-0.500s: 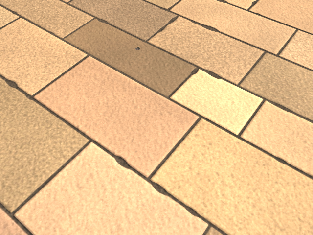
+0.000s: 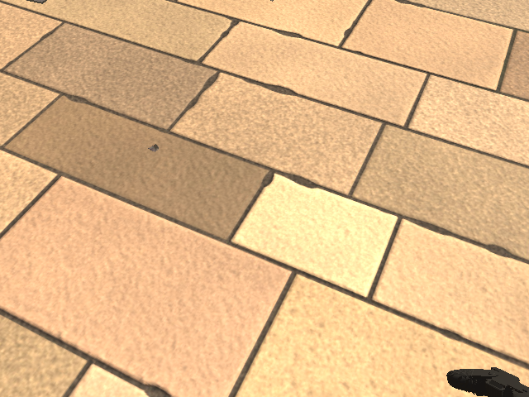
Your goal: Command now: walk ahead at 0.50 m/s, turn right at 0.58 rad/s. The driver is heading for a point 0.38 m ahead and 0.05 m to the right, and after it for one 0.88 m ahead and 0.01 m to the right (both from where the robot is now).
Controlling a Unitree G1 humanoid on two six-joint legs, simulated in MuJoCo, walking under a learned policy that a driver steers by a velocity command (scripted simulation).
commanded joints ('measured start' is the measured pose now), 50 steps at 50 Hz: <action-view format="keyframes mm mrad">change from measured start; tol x16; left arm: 1 31 98 4 -97 17 -6 5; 20 -460 9 -37 -260 43 34 -84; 27 -8 223 43 -176 25 25 -15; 50 -11 93 -27 48 26 -45 40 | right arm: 1 272 -212 -78 0 1 12 -17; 26 410 -58 -42 51 33 23 3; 50 66 -49 -37 25 14 56 54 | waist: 1 -110 148 -210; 20 -141 95 52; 27 42 -141 -389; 31 -98 -10 -70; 50 -70 -88 11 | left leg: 1 606 441 -705 -273 -421 178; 5 336 272 -236 -350 -61 113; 19 465 273 154 -372 279 100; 23 557 287 227 -87 790 76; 25 333 253 256 379 567 34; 26 -105 110 241 710 -315 -17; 27 -225 22 48 866 -429 -26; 33 -42 129 -21 610 -196 -2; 43 -235 73 -3 265 128 5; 50 -80 -38 163 69 -46 107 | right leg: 1 -552 -84 -75 533 -2 -5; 16 -561 -198 -225 96 475 49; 24 -175 -33 -348 -165 233 -94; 25 93 -90 -232 -213 213 -135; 27 440 -523 567 -408 252 -298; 33 -39 -343 -32 -507 687 -134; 44 107 -319 -290 -594 761 -37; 50 269 -360 -376 -362 1358 -1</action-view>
